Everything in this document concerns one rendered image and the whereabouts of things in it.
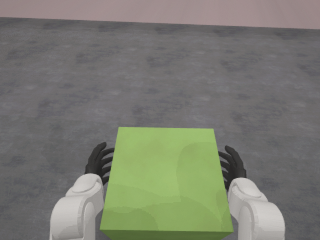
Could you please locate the robot left hand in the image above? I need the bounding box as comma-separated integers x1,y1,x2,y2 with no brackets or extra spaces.
84,142,115,185

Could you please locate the carton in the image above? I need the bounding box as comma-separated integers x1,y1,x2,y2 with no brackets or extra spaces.
99,127,234,240

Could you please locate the right robot forearm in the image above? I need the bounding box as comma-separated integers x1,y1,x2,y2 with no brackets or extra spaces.
227,177,285,240

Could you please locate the robot right hand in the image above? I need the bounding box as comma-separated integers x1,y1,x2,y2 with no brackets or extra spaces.
218,145,247,192

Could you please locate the left robot forearm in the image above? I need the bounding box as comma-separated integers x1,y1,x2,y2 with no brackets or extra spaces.
49,173,104,240

